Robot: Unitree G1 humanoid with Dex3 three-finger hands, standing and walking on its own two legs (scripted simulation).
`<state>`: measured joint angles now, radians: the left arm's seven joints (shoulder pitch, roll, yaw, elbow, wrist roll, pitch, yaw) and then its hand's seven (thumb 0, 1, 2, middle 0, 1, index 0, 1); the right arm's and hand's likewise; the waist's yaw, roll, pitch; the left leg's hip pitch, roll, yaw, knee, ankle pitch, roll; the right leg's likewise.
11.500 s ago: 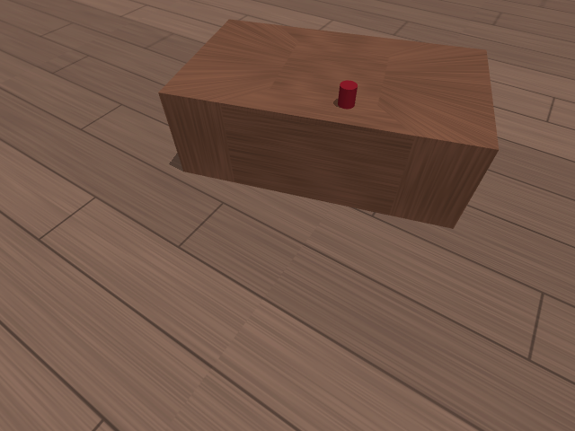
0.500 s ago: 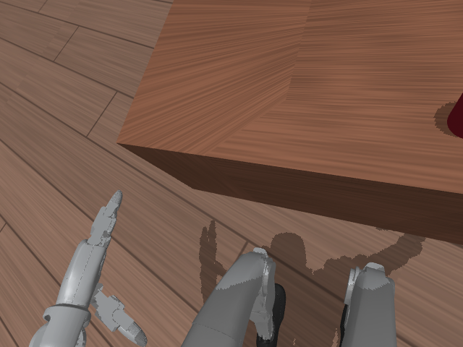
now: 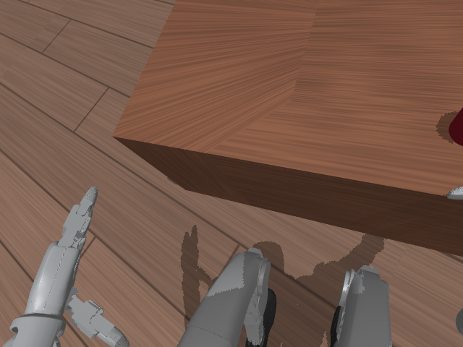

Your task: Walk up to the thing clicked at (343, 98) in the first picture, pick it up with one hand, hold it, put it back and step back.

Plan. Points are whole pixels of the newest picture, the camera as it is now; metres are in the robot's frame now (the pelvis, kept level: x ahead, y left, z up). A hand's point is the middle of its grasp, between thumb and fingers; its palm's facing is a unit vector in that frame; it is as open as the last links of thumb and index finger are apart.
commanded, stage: rest palm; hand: right
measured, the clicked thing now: out of the picture +0.53 -0.28 -0.08
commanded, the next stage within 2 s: close in 0.04 s
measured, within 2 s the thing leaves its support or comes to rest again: leaves its support in 1.06 s
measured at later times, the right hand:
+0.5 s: hand out of the picture +0.49 -0.27 -0.04, palm faces +0.31 +0.95 +0.02, open 17.0 cm
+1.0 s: hand out of the picture +0.49 -0.26 -0.05, palm faces +0.33 +0.94 +0.02, open 10.2 cm
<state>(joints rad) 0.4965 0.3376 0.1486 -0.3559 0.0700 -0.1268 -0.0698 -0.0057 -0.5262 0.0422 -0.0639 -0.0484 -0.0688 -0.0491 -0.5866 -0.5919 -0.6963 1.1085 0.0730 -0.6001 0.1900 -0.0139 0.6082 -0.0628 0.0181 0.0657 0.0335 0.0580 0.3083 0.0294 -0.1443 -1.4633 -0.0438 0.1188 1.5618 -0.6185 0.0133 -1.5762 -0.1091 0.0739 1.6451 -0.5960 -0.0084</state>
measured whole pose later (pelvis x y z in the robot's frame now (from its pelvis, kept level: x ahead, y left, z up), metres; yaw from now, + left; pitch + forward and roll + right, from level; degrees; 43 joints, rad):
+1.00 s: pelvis +0.00 +0.00 -0.01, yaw +0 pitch +31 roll +7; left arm 0.46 0.32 0.14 -0.34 0.08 -0.09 -0.08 -0.01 -0.53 0.05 -0.05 -0.04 -0.06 -0.05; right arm -0.66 -0.58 -0.65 1.09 0.01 -0.61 0.07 -0.01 0.27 -0.49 0.87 0.71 0.90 0.71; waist 0.34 0.04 -0.15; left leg -1.50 -0.04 0.12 1.58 -0.62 0.02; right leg -1.61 -0.10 0.08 1.66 -0.60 0.00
